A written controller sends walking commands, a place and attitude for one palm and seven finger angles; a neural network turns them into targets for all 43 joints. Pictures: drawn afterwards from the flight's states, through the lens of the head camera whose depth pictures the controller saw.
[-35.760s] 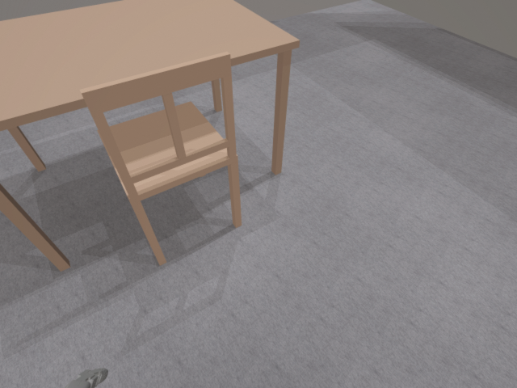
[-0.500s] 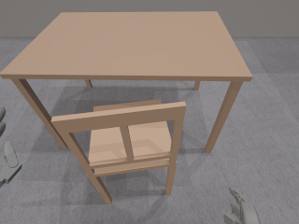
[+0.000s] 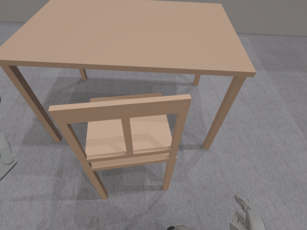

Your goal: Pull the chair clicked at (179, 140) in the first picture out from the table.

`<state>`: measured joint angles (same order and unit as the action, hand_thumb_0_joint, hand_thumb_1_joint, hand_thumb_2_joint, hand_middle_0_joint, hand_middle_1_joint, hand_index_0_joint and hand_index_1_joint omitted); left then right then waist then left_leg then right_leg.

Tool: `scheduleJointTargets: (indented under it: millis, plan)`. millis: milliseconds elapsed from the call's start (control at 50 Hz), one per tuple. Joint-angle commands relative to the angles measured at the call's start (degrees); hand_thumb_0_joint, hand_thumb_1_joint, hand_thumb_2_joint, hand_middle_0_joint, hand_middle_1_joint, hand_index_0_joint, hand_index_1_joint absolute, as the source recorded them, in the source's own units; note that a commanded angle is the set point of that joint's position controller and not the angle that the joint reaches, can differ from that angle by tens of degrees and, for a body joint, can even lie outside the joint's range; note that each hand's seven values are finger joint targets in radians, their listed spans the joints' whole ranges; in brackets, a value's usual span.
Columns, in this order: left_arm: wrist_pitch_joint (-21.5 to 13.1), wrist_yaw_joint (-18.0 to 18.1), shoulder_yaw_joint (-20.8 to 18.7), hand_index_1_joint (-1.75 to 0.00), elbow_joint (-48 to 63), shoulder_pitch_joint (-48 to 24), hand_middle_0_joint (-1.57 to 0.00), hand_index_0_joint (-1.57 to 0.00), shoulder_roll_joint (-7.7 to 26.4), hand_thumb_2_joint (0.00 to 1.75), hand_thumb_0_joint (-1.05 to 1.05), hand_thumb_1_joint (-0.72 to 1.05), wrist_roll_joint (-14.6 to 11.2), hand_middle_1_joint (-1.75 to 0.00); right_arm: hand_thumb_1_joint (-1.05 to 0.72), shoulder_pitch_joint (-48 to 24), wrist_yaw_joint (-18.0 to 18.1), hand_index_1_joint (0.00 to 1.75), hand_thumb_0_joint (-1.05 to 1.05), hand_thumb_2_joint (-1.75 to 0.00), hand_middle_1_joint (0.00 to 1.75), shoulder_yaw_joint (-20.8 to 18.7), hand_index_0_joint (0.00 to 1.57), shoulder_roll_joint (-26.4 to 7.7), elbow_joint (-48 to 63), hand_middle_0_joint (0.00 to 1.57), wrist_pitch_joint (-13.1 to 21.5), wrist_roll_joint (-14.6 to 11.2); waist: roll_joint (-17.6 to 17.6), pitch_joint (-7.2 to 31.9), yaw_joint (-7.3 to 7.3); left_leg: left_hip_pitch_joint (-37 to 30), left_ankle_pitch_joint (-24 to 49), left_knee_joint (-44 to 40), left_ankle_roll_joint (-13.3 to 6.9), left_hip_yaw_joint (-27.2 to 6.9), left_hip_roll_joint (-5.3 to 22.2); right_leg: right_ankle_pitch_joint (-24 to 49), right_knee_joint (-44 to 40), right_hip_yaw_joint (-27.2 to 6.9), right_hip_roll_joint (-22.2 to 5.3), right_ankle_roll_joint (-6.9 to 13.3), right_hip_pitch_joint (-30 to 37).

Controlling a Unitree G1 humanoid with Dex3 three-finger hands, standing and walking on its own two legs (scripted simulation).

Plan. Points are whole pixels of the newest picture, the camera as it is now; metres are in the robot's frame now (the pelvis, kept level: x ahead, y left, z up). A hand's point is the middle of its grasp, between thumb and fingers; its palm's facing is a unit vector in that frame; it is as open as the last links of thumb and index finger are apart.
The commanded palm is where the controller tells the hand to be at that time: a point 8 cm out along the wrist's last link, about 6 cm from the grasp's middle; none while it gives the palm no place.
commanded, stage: step back with the hand held close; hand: left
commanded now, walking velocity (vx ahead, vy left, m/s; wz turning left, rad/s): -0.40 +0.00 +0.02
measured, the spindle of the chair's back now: (127, 136) +0.44 +0.11 -0.10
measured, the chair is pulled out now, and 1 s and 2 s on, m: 0.16 0.16 0.16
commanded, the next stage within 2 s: stop stepping back and stand still in 0.82 s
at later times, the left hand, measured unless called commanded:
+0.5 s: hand out of the picture +0.14 +0.26 +0.17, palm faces +0.42 -0.75 -0.52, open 7.4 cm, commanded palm +0.08 +0.29 +0.20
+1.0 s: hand out of the picture +0.03 +0.23 +0.18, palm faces +0.37 -0.79 -0.49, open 7.4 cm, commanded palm -0.03 +0.27 +0.20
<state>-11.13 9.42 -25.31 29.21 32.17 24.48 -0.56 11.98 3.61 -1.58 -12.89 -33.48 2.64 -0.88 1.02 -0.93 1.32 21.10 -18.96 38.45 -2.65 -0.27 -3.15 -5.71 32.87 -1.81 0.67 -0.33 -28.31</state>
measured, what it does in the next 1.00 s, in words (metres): walks backwards: right foot, then left foot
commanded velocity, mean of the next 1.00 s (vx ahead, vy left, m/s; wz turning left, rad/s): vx -0.33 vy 0.00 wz -0.01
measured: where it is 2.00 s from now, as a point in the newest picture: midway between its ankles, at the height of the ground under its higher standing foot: outside the picture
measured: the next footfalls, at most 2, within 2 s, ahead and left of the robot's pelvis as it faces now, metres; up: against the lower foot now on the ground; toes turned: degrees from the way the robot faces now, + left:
right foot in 0.62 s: +0.00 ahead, -0.14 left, +0.00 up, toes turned +0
left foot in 0.86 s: -0.19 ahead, +0.12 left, +0.00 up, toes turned +6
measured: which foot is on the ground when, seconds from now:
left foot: down 0.00-0.64, up 0.66-0.84, down 0.86-1.00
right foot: down 0.00-0.40, up 0.42-0.60, down 0.62-0.88, up 0.90-1.00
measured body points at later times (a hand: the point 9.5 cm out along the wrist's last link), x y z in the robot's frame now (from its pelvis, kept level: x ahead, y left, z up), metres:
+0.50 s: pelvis -0.05 -0.01 +0.01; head -0.01 +0.02 +0.45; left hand +0.11 +0.30 +0.20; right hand +0.14 -0.25 -0.07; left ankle -0.05 +0.12 -0.72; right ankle +0.01 -0.12 -0.68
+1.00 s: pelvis -0.18 -0.03 +0.01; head -0.15 +0.00 +0.46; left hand +0.00 +0.27 +0.21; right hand -0.03 -0.28 -0.07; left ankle -0.14 +0.10 -0.72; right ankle -0.13 -0.14 -0.68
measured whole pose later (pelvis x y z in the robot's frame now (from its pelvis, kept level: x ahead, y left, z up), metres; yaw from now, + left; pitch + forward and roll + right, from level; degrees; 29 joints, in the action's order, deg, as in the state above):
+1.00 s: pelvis -0.18 -0.03 +0.01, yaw +0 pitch +1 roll -1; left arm -11.0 9.0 -27.1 34.8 35.7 27.4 -3.2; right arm 12.0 4.2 -2.4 -10.1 -38.0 6.3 0.7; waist 3.3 -1.3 1.2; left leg 19.7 -13.4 31.8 0.9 1.0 3.3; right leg -24.7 50.8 -0.4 3.5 -0.6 -30.1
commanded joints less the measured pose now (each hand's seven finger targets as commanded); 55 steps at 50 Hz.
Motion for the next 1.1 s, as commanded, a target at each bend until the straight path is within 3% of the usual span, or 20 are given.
scheduleJointTargets:
  millis: [0, 60, 120, 200, 280, 340, 360, 380, 420, 500, 580, 640, 660, 800, 820, 860, 900, 960, 1020, 1080]
  plan:
    - [-4.9, 1.4, -9.8, -0.3, 16.4, -3.9, -0.2, -0.2, 10.9, 0.9, 0.0, 0.9, 0.4, -0.3, -0.9, -6.7, 0.8, 0.3, 0.0, -0.9, 0.3, -3.4, 0.2, -7.5, 8.5, 0.2, 4.1, 0.9, -11.0, 7.9, -1.86, 22.3, 1.6, -18.1, -5.5, -11.8, 15.4, 0.6, 13.8, -2.4, 0.1, -0.1, 26.5]
    - [-4.6, 0.8, -9.2, -0.3, 14.1, -3.7, -0.2, -0.2, 9.4, 0.9, 0.0, 0.9, -0.5, -0.3, -0.9, -6.7, 0.9, 0.3, 0.0, -0.9, 0.3, -3.5, 0.2, -7.1, 7.0, 0.2, 4.4, 1.3, -8.4, 6.3, -1.9, 14.8, 12.5, -13.2, -4.3, -10.2, 15.3, -2.1, 10.6, -3.8, -1.2, 0.9, 19.6]
    - [-4.2, 0.1, -7.2, -0.3, 11.3, -3.4, -0.2, -0.2, 8.4, 0.9, 0.0, 0.9, -1.4, -0.3, -0.9, -5.8, 0.6, 0.3, 0.0, -0.9, 0.3, -3.7, 0.2, -6.6, 5.5, 0.2, 3.6, 1.2, -1.9, 9.3, -0.88, 3.9, 21.5, -4.1, -0.5, -6.0, 10.5, 15.2, 2.5, -8.9, -6.5, 4.0, 14.2]
    - [-3.6, 0.0, -7.0, -0.3, 9.4, -1.9, -0.2, -0.2, 10.2, 0.9, 0.0, 0.9, -2.4, -0.3, -0.9, -6.0, -0.1, 0.3, 0.0, -0.9, 0.3, -4.4, 0.2, -5.2, 6.5, 0.2, 1.2, 0.5, 11.1, 12.0, -0.89, 3.8, -11.3, 14.9, 2.6, -2.0, 0.7, 10.5, -16.6, -22.6, -20.2, 10.3, 12.6]
    - [-2.5, 0.5, -9.3, -0.3, 10.8, 5.3, -0.2, -0.2, 10.8, 0.9, 0.0, 0.9, -2.1, -0.3, -0.9, -7.9, 0.0, 0.3, 0.0, -0.9, 0.3, -2.5, 0.2, -3.3, 8.0, 0.2, -1.1, -0.3, 9.1, 15.0, -1.68, 2.0, -11.4, 8.8, 2.3, -2.8, 4.0, 14.7, -12.0, -13.2, -16.8, 9.3, 14.6]
    - [-4.3, 0.8, -9.2, -0.3, 18.7, 4.7, -0.2, -0.2, 12.2, 0.9, 0.0, 0.9, -2.6, -0.3, -0.9, -7.6, 1.3, 0.3, 0.0, -0.9, 0.3, -1.8, 0.2, -4.7, 6.8, 0.2, -1.4, 0.1, -3.8, 15.2, -0.1, -5.8, 3.3, -17.8, 1.0, -1.3, 6.6, 8.1, -1.7, -4.8, -8.4, 2.1, 13.1]
    - [-5.2, 0.8, -9.2, -0.3, 22.5, 1.6, -0.2, -0.2, 12.6, 0.9, 0.0, 0.9, -2.2, -0.3, -0.9, -8.6, 1.6, 0.3, 0.0, -0.9, 0.3, -2.6, 0.2, -6.5, 7.3, 0.2, -0.3, 0.8, -17.2, 12.0, -0.62, -1.2, 9.0, -21.0, -3.7, -13.9, 17.6, -4.0, 8.1, -1.4, -2.2, -0.8, 8.7]
    - [-4.9, 1.9, -10.7, -0.3, 23.4, -1.0, -0.2, -0.2, 13.7, 0.9, 0.0, 0.9, -1.3, -0.3, -0.9, -7.8, 2.1, 0.3, 0.0, -0.9, 0.3, -3.1, 0.2, -5.4, 6.7, 0.2, 1.7, 1.5, -22.6, 10.7, 0.14, 1.7, 18.2, -20.3, -6.6, -16.5, 24.2, -18.5, 19.8, -0.7, 1.2, -1.6, 4.3]
    - [-4.9, 2.5, -10.9, -0.3, 23.2, -0.1, -0.2, -0.2, 13.3, 0.9, 0.0, 0.9, -2.3, -0.3, -0.9, -5.9, 1.8, 0.3, 0.0, -0.9, 0.3, -4.0, 0.2, -5.1, 4.4, 0.2, 5.7, 1.8, -18.5, 12.6, -0.37, 1.3, 23.9, -17.8, -7.1, -11.6, 23.7, -21.4, 31.5, -3.6, 2.0, -0.8, 1.7]
    - [-3.0, 1.5, -7.9, -0.3, 18.0, -0.4, -0.2, -0.2, 8.5, 0.9, 0.0, 0.9, -2.2, -0.3, -0.9, -5.5, 0.4, 0.3, 0.0, -0.9, 0.3, -4.0, 0.2, -4.8, 2.6, 0.2, 7.0, 1.5, -16.7, 10.1, -2.14, -14.3, 44.7, -9.4, -1.5, -3.7, 18.7, -14.3, 6.0, 0.6, -1.2, 0.7, 1.2]
    - [-2.3, -0.3, -3.4, -0.3, 10.5, -4.8, -0.2, -0.2, 7.0, 0.9, 0.0, 0.9, -1.6, -0.3, -0.9, -7.0, 0.2, 0.3, 0.0, -0.9, 0.3, -2.7, 0.2, -6.4, 2.9, 0.2, 7.2, 1.5, -7.7, 5.2, -2.18, -2.7, 19.0, -7.3, 0.6, -3.0, 16.1, 6.1, -8.9, 1.7, -2.9, 0.4, 13.5]
    - [-2.2, -0.3, -4.3, -0.3, 7.8, -6.9, -0.2, -0.2, 10.1, 0.9, 0.0, 0.9, -1.8, -0.3, -0.9, -6.2, 0.5, 0.3, 0.0, -0.9, 0.3, -3.2, 0.2, -4.2, 3.2, 0.2, 6.2, 1.1, 15.2, 8.2, -2.43, 4.3, -11.1, 14.4, 4.2, 1.7, 2.9, 16.2, -18.7, -18.4, -21.0, 9.0, 11.6]
    - [-1.6, -0.1, -4.5, -0.3, 8.9, -5.3, -0.2, -0.2, 10.4, 0.9, 0.0, 0.9, -1.9, -0.3, -0.9, -6.6, 0.5, 0.3, 0.0, -0.9, 0.3, -3.8, 0.2, -4.3, 3.2, 0.2, 5.6, 0.7, 16.4, 11.2, -3.08, 3.6, -10.9, 22.5, 3.8, -1.5, 2.9, 12.1, -19.3, -16.4, -21.3, 9.3, 13.2]
    - [-3.3, 0.4, -8.2, -0.3, 18.1, 3.4, -0.2, -0.2, 11.4, 0.9, 0.0, 0.9, -2.4, -0.3, -0.9, -6.6, 1.4, 0.3, 0.0, -0.9, 0.3, -0.5, 0.2, -3.2, 6.2, 0.2, 1.3, 0.7, 3.2, 12.2, 0.03, -6.0, -1.1, -15.0, 2.5, 3.4, 4.0, 1.4, -10.5, -5.7, -11.4, 4.0, 12.3]
    - [-4.1, 0.5, -7.9, -0.3, 20.0, 2.8, -0.2, -0.2, 12.2, 0.9, 0.0, 0.9, -2.6, -0.3, -0.9, -6.4, 1.8, 0.3, 0.0, -0.9, 0.3, -1.2, 0.2, -4.3, 6.0, 0.2, 1.8, 0.9, -3.3, 10.7, -0.17, -7.4, 1.1, -20.2, 1.7, 1.2, 7.1, -3.4, -7.2, -4.2, -9.2, 2.6, 10.6]
    - [-5.3, 1.3, -9.9, -0.3, 21.3, 0.9, -0.2, -0.2, 13.3, 0.9, 0.0, 0.9, -1.9, -0.3, -0.9, -5.6, 1.9, 0.3, 0.0, -0.9, 0.3, -2.6, 0.2, -5.9, 5.2, 0.2, 4.0, 1.8, -21.9, 8.5, -0.4, -1.2, 10.6, -23.6, -6.4, -15.5, 24.2, -21.2, 14.8, 1.3, 1.7, -0.7, 3.1]
    - [-5.4, 1.2, -9.8, -0.3, 20.5, 1.8, -0.2, -0.2, 12.3, 0.9, 0.0, 0.9, -2.6, -0.3, -0.9, -4.4, 1.2, 0.3, 0.0, -0.9, 0.3, -3.0, 0.2, -5.3, 3.9, 0.2, 7.1, 2.2, -18.4, 9.4, -0.19, 0.7, 15.6, -22.2, -6.4, -10.6, 24.2, -23.9, 31.8, -2.2, 2.3, 0.1, 1.7]
    - [-2.9, 1.3, -8.5, -0.3, 16.3, 3.7, -0.2, -0.2, 9.4, 0.9, 0.0, 0.9, -2.7, -0.3, -0.9, -3.4, 0.3, 0.3, 0.0, -0.9, 0.3, -3.8, 0.2, -5.9, 3.3, 0.2, 7.5, 0.9, -17.0, 9.0, -1.49, -8.2, 22.3, -14.2, -3.2, -3.1, 17.4, -20.4, 11.5, 0.3, -1.2, -0.4, 3.1]
    - [-1.3, 1.1, -5.8, -0.3, 10.2, 2.6, -0.2, -0.2, 8.6, 0.9, 0.0, 0.9, -1.7, -0.3, -0.9, -2.8, 0.3, 0.3, 0.0, -0.9, 0.3, -2.7, 0.2, -7.0, 4.6, 0.2, 6.9, -0.3, -8.8, 5.1, -1.4, 2.0, -10.2, -12.5, 0.0, -1.3, 12.1, -11.1, -8.5, 3.2, -1.1, -0.4, 17.9]
    - [-0.7, 0.7, -4.6, -0.3, 6.7, -5.1, -0.2, -0.2, 10.7, 0.9, 0.0, 0.9, -1.8, -0.3, -0.9, -4.3, 0.7, 0.3, 0.0, -0.9, 0.3, -2.4, 0.2, -6.9, 4.8, 0.2, 6.7, 0.3, 9.7, -0.1, -0.07, 2.5, -7.4, 10.7, 2.4, 1.7, 4.0, -29.6, -25.1, -18.7, -16.9, 7.2, 4.9]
